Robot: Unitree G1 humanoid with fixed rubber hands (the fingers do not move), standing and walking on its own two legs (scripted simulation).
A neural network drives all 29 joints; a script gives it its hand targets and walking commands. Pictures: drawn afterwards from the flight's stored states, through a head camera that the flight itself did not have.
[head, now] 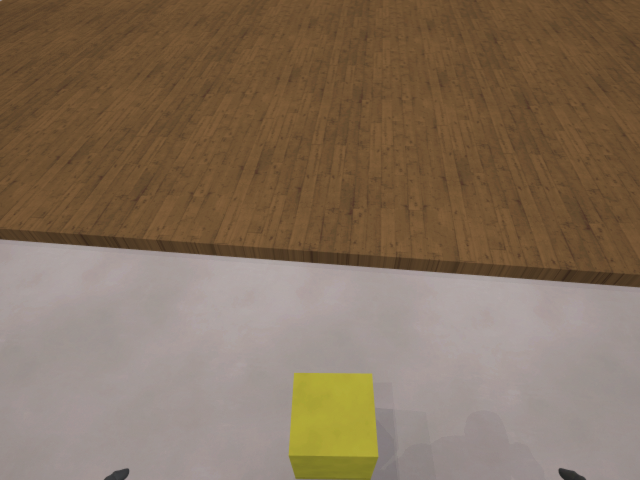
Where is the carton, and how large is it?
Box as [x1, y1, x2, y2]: [289, 373, 377, 479]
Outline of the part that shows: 294,373 289,457 295,477 369,479 377,459 377,444 371,374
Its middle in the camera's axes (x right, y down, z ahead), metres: +0.04 +0.52 +1.06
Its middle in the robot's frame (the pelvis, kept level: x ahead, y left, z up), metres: +0.39 +0.01 -0.66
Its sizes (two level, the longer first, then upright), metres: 0.210 0.200 0.250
